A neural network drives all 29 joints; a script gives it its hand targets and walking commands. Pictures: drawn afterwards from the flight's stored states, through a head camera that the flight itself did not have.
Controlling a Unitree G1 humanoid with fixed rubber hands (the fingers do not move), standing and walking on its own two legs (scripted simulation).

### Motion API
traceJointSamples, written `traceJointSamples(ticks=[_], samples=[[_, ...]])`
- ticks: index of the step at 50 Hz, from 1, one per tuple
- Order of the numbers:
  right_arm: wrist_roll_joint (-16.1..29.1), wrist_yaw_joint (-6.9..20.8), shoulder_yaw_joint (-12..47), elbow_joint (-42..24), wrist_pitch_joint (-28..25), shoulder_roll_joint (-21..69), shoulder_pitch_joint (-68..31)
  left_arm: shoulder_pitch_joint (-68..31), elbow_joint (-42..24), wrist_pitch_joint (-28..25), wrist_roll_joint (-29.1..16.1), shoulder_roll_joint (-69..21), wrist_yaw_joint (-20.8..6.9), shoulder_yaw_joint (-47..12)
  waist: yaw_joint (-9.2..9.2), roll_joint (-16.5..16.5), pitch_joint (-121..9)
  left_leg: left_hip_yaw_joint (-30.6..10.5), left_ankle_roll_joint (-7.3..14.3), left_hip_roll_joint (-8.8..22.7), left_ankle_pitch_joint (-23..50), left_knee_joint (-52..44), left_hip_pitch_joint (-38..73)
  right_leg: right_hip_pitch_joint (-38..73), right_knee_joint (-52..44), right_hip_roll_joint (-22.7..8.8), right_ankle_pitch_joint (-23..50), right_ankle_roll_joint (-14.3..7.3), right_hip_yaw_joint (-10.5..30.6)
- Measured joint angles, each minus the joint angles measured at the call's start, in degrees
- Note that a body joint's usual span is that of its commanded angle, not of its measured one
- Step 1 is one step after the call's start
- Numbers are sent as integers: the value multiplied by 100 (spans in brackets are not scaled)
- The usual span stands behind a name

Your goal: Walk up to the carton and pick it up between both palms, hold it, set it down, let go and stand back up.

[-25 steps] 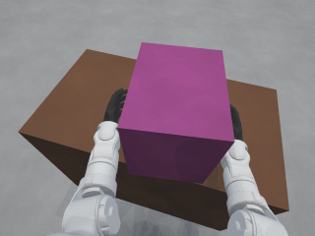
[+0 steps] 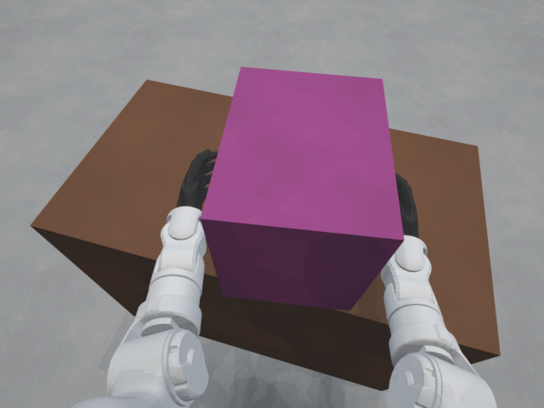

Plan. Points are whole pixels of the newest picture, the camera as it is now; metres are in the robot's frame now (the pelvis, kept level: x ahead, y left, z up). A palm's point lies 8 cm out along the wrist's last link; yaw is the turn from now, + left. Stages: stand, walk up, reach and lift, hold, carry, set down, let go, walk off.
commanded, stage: set down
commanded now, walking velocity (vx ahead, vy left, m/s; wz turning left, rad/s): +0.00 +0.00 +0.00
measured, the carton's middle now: (297, 194) +0.44 +0.01 +0.01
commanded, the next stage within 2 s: none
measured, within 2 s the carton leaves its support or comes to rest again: neither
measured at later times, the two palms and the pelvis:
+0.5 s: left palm (192, 196) +0.41 +0.18 +0.02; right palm (399, 224) +0.39 -0.16 +0.01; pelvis +0.00 +0.00 -0.01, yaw -2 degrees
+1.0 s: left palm (173, 157) +0.42 +0.19 +0.11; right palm (456, 191) +0.40 -0.21 +0.10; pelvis -0.03 -0.02 -0.01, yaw -1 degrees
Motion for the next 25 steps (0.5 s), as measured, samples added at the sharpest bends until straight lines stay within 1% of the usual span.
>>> traceJointSamples(ticks=[6,9,11,14,17,21,25], samples=[[72,16,20,153,-75,-11,-39,-25,215,-33,40,102,62,-12,-15,17,-101,37,3,15,-53,97,-109,-126,95,12,-38,3,37],[259,-20,196,327,-147,-100,-105,-75,424,-46,-32,229,162,-117,-22,18,-117,78,1,29,-78,157,-188,-225,162,22,-50,2,77],[501,-63,471,557,-149,-238,-198,-111,626,-88,-181,364,323,-303,-36,21,-169,110,1,38,-94,221,-320,-375,232,29,-56,1,109],[1085,-137,1068,981,-38,-522,-413,-196,922,-183,-698,600,606,-740,-57,52,-313,154,-7,64,-134,391,-677,-739,374,49,-63,-7,155],[1735,-245,1639,1274,112,-721,-632,-407,1359,-401,-1294,829,763,-1152,-66,90,-505,177,-8,86,-168,578,-1126,-1188,533,66,-68,-15,183],[2377,-361,2272,1411,135,-890,-748,-596,1797,-710,-1847,1024,811,-1426,-91,142,-845,176,-20,100,-221,812,-1666,-1726,758,72,-113,-10,187],[2841,-393,2756,1631,68,-1129,-859,-725,2105,-821,-2262,1182,787,-1657,-64,219,-1114,157,-46,114,-304,1027,-1963,-2005,942,79,-191,-7,175]])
